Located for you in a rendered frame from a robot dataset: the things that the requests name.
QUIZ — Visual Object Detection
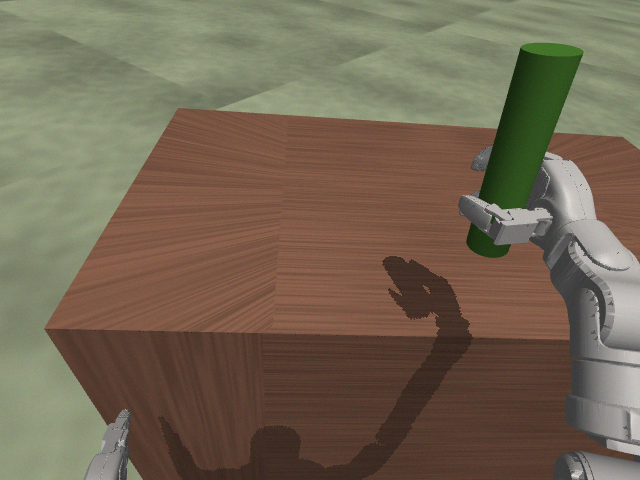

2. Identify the left robot hand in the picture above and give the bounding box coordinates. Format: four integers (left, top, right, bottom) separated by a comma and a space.
84, 409, 131, 480

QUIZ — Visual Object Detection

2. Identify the right robot hand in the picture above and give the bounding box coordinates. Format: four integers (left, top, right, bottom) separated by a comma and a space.
458, 145, 597, 251

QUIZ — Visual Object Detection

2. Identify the can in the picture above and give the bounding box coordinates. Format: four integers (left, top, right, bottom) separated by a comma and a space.
466, 43, 584, 258

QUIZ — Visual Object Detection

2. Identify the right robot arm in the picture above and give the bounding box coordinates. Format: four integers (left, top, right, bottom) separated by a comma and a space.
543, 219, 640, 480

